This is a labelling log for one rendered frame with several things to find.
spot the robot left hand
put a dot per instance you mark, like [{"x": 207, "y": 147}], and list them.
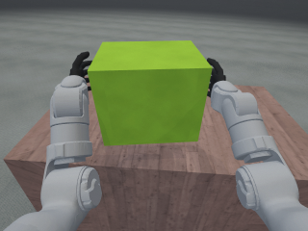
[{"x": 79, "y": 65}]

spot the robot right forearm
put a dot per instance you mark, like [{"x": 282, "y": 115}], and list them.
[{"x": 247, "y": 130}]

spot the robot right hand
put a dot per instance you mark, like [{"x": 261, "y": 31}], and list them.
[{"x": 217, "y": 74}]

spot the right robot upper arm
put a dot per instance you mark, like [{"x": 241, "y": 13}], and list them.
[{"x": 269, "y": 189}]

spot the left robot upper arm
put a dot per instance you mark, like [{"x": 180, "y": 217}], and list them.
[{"x": 67, "y": 195}]

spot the pedestal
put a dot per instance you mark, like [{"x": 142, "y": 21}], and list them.
[{"x": 169, "y": 186}]

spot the robot left forearm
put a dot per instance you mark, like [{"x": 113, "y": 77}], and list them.
[{"x": 69, "y": 125}]

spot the carton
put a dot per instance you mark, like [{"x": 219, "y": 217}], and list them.
[{"x": 148, "y": 92}]

